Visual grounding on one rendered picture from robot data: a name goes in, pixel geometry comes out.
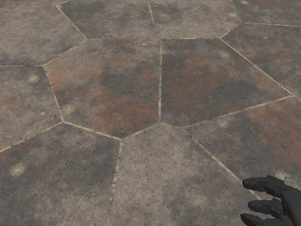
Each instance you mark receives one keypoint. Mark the robot right hand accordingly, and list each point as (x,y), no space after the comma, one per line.
(286,212)

